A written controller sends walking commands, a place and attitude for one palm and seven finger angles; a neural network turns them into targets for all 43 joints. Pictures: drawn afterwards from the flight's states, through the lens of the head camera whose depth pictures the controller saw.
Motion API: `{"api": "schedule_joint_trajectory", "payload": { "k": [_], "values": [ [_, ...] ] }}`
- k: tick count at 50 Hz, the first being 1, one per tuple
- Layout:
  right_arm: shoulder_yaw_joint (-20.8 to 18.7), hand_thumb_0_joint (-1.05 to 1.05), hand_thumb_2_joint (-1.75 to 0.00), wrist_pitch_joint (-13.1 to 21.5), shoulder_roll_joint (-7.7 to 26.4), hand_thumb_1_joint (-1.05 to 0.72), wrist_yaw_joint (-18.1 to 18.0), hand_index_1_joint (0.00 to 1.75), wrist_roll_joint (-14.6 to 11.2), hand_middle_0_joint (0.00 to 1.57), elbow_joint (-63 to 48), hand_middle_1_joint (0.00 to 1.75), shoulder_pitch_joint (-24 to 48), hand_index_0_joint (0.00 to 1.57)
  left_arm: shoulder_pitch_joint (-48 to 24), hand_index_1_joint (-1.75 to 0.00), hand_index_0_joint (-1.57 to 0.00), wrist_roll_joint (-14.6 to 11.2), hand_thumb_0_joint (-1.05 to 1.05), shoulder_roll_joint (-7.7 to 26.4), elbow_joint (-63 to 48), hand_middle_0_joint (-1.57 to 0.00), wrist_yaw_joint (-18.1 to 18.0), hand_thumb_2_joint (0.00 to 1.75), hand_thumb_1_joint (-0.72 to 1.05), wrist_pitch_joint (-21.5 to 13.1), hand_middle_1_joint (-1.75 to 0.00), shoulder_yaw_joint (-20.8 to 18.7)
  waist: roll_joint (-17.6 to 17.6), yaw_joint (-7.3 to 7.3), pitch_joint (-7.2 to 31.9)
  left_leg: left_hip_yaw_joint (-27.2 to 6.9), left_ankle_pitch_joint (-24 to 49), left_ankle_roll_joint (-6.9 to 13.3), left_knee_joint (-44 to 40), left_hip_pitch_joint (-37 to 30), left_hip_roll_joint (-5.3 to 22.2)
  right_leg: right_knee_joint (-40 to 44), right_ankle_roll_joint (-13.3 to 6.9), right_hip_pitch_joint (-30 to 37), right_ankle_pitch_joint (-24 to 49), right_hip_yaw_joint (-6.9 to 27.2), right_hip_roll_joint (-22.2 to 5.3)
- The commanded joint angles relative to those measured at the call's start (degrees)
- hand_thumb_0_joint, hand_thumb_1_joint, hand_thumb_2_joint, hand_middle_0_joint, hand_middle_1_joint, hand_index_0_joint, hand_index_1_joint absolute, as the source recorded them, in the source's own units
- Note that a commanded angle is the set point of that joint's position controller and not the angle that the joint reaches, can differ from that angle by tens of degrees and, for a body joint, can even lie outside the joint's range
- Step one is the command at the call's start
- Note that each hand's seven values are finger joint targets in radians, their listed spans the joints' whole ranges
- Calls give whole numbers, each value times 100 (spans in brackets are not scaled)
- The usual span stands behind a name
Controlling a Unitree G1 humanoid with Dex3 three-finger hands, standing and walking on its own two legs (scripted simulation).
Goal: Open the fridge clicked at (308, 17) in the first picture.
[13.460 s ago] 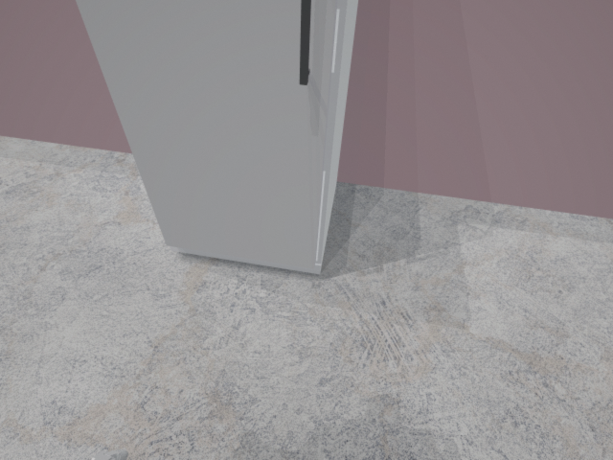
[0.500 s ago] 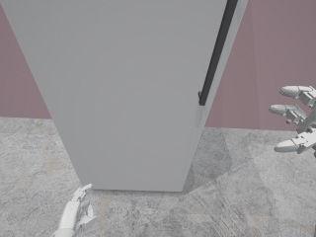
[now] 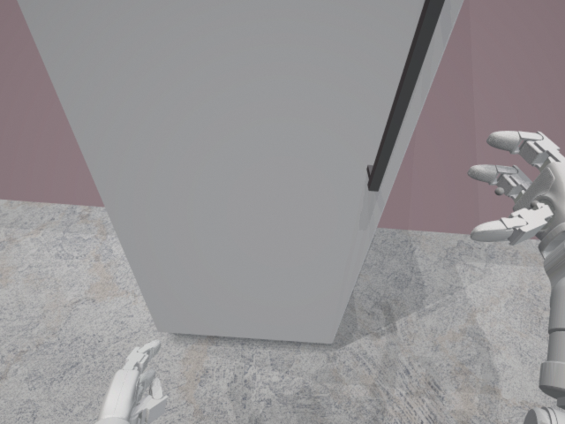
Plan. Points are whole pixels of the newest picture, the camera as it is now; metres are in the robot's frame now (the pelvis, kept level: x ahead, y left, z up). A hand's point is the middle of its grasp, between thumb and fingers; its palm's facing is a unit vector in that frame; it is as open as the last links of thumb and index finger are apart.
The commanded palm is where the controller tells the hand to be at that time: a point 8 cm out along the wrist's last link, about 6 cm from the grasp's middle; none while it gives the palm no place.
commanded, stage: move the hooked fingers beside the handle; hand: right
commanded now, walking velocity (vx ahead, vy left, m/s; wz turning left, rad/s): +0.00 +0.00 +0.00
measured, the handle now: (400, 88) +0.52 -0.15 +0.26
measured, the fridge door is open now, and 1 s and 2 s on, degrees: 0 0 0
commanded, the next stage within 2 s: none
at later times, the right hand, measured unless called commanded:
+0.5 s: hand (456, 161) +0.42 -0.22 +0.21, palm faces +0.05 +1.00 -0.01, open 14.0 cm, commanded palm +0.40 -0.27 +0.21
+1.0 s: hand (431, 138) +0.47 -0.20 +0.21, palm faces +0.03 +1.00 +0.01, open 14.0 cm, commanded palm +0.44 -0.26 +0.21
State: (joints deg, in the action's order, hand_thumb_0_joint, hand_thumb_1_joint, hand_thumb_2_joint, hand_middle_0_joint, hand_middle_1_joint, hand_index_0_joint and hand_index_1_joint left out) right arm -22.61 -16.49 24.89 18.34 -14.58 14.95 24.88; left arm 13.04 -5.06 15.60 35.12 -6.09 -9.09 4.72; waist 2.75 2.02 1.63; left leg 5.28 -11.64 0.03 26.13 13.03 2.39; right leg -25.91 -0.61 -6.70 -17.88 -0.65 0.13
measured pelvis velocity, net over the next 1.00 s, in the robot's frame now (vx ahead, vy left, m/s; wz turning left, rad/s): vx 0.01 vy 0.00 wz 0.04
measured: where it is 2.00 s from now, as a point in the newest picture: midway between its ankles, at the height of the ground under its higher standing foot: outside the picture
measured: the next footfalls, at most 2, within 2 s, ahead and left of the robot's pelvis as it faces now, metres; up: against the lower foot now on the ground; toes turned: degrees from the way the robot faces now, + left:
none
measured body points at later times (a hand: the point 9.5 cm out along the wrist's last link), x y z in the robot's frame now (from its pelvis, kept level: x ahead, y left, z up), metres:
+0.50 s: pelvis +0.00 +0.00 +0.00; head +0.01 +0.01 +0.45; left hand +0.13 +0.25 -0.10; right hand +0.41 -0.27 +0.21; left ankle +0.03 +0.12 -0.74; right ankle -0.04 -0.11 -0.74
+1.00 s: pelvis +0.01 +0.00 +0.00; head +0.04 +0.01 +0.45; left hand +0.08 +0.26 -0.11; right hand +0.47 -0.25 +0.21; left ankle +0.03 +0.12 -0.74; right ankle -0.04 -0.11 -0.74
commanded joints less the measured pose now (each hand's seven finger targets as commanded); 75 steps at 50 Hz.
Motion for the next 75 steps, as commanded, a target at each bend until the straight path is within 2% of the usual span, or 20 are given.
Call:
{"api": "schedule_joint_trajectory", "payload": {
  "k": [1, 2, 6, 12, 15, 19, 22, 28, 31, 32, 37, 41, 44, 54, 55, 56, 63, 68, 72, 75],
  "values": [
    [-199, 0, -30, 271, 1497, 50, -122, 120, 3, 30, -688, 120, 2636, 30, -659, -30, -20, -17, 0, 664, -853, -20, -55, 90, 90, -304, -30, -291, 72, -123, 1100, -166, 1111, 170, -209, -613, -106, 358, -34, -210, 1559, 198, 12],
    [-298, 0, -30, 291, 1652, 50, -143, 120, 24, 30, -675, 120, 2667, 30, -623, -30, -20, -9, 0, 689, -836, -20, -52, 90, 90, -274, -30, -307, -186, -111, 1189, -170, 1171, 164, -220, -720, -118, 344, -50, -213, 1622, 187, -6],
    [-136, 0, -30, 477, 1522, 50, -206, 120, 61, 30, -712, 120, 3145, 30, -587, -30, -20, 20, 0, 642, -871, -20, -47, 90, 90, -278, -30, -282, 51, -136, 1487, -173, 1397, 192, -149, -786, -107, 331, -25, -59, 1854, 225, 11],
    [-155, 0, -30, 577, 1651, 50, -259, 120, 146, 30, 145, 120, 3374, 30, -432, -30, -20, 4, 0, 684, -770, -20, -47, 90, 90, -177, -30, -291, -181, -177, 1315, -223, 1299, 177, -204, -779, -96, 355, -59, -333, 1641, 154, -4],
    [-113, 0, -30, 618, 1757, 50, -302, 120, 255, 30, 252, 120, 3756, 30, -340, -30, -20, -1, 0, 704, -754, -20, -54, 90, 90, -153, -30, -308, 140, -227, 1420, -246, 1367, 195, -199, -751, -84, 354, -54, -284, 1694, 149, 2],
    [109, 0, -30, 768, 1570, 50, -275, 120, 238, 30, 481, 120, 4109, 30, -227, -30, -20, -2, 0, 718, -719, -20, -61, 90, 90, -131, -30, -338, -12, -324, 1583, -267, 1498, 183, -193, -755, -102, 304, -85, -206, 1773, 131, -12],
    [-49, 0, -30, 889, 1788, 50, -290, 120, 236, 30, 920, 120, 4278, 30, -69, -30, -20, 20, 0, 778, -614, -20, -82, 90, 90, -97, -30, -356, -252, -343, 1558, -273, 1426, 175, -214, -783, -109, 313, -94, -352, 1670, 128, -27],
    [66, 0, -30, 1194, 1767, 50, -410, 120, 402, 30, 1184, 120, 4806, 30, 160, -30, -20, 49, 0, 792, -544, -20, -34, 90, 90, -91, -30, -393, 158, -376, 1868, -290, 1717, 207, -143, -849, -104, 295, -83, -231, 1992, 118, -25],
    [18, 0, -30, 1254, 1732, 50, -420, 120, 390, 30, 1535, 120, 4817, 30, 306, -30, -20, 59, 0, 814, -469, -20, -22, 90, 90, -61, -30, -430, -3, -404, 1850, -281, 1877, 204, -132, -829, -132, 285, -81, -254, 2093, 102, -36],
    [-54, 0, -30, 1269, 1824, 50, -410, 120, 387, 30, 1696, 120, 4681, 30, 367, -30, -20, 72, 0, 847, -451, -20, -12, 90, 90, -31, -30, -451, -326, -379, 1835, -251, 1916, 193, -121, -931, -132, 289, -92, -374, 2111, 101, -61],
    [-50, 0, -30, 1321, 1900, 50, -453, 120, 503, 30, 2233, 120, 4945, 30, 516, -30, -20, 77, 0, 894, -393, -20, 8, 90, 90, 54, -30, -477, -282, -446, 1595, -284, 1820, 183, -129, -790, -120, 292, -109, -592, 1916, 35, -55],
    [98, 0, -30, 1561, 1805, 50, -491, 120, 616, 30, 2081, 120, 5495, 30, 643, -30, -20, 95, 0, 851, -395, -20, 20, 90, 90, 60, -30, -491, 157, -516, 1881, -311, 1910, 201, -87, -689, -146, 240, -95, -346, 2107, 53, -50],
    [11, 0, -30, 1747, 1840, 50, -473, 120, 559, 30, 1904, 120, 5426, 30, 710, -30, -20, 117, 0, 868, -403, -20, 37, 90, 90, 64, -30, -519, 9, -487, 2207, -303, 2145, 204, -29, -870, -180, 211, -92, -190, 2410, 74, -81],
    [-311, 0, -30, 1359, 1933, 50, -468, 120, 549, 30, 1866, 120, 4182, 30, 573, -30, -20, 87, 0, 881, -583, -20, 163, 90, 90, 212, -30, -537, -182, -225, 1809, -261, 2371, 201, 9, -992, -174, 287, -83, -530, 2613, -27, -103],
    [-109, 0, -30, 1327, 1710, 50, -451, 120, 533, 30, 1878, 120, 4287, 30, 539, -30, -20, 78, 0, 866, -584, -20, 155, 90, 90, 226, -30, -531, -210, -312, 1653, -265, 2283, 194, -27, -865, -175, 289, -99, -525, 2455, -37, -106],
    [-189, 0, -30, 1369, 1872, 50, -473, 120, 555, 30, 1688, 120, 4517, 30, 571, -30, -20, 86, 0, 882, -582, -20, 138, 90, 90, 237, -30, -551, -278, -346, 1741, -256, 2210, 193, -32, -869, -182, 296, -96, -492, 2408, 2, -114],
    [352, 0, -30, 1593, 1337, 50, -440, 120, 408, 30, 834, 120, 5504, 30, 438, -30, -20, 79, 0, 766, -556, -20, 52, 90, 90, 129, -30, -502, 492, -562, 2116, -285, 2083, 217, -99, -625, -219, 159, -59, 228, 2622, 90, -107],
    [628, 0, -30, 1234, 848, 50, -543, 120, 410, 30, 1895, 120, 5198, 30, 413, -30, -20, 68, 0, 786, -366, -20, 58, 90, 90, 113, -30, -454, 47, -590, 1445, -166, 1683, 232, -146, -330, -207, 255, -21, -173, 2165, 170, -88],
    [202, 0, -30, 1055, 1346, 50, -720, 120, 578, 30, 3014, 120, 4968, 30, 515, -30, -20, 113, 0, 879, -295, -20, 62, 90, 90, 249, -30, -446, -542, -511, 1090, -175, 1275, 219, -149, -304, -136, 316, -55, -812, 1487, 156, -42],
    [158, 0, -30, 1434, 1519, 50, -813, 120, 736, 30, 2553, 120, 5317, 30, 497, -30, -20, 146, 0, 808, -485, -20, 96, 90, 90, 234, -30, -447, -271, -421, 1683, -278, 1603, 226, 13, -576, -112, 229, -79, -664, 1791, 112, -25]
  ]
}}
